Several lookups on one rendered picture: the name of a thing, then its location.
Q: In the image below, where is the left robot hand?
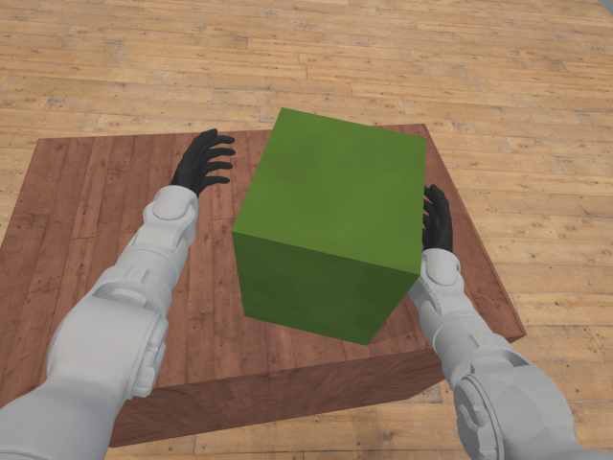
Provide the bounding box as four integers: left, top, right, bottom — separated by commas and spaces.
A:
170, 128, 236, 199

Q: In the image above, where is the left robot upper arm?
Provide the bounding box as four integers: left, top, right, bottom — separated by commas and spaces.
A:
0, 296, 169, 460

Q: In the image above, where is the left robot forearm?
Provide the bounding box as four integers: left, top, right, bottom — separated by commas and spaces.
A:
46, 185, 199, 378

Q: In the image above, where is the pedestal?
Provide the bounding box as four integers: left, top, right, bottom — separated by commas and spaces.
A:
0, 124, 527, 448

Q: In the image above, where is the carton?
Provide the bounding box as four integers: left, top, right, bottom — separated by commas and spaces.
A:
232, 107, 426, 346

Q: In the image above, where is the right robot forearm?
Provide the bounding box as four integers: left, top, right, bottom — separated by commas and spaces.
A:
408, 248, 577, 439

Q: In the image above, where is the right robot upper arm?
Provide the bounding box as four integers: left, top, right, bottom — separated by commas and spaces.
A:
453, 365, 613, 460

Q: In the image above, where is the right robot hand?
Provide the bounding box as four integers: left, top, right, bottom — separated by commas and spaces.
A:
422, 184, 453, 253

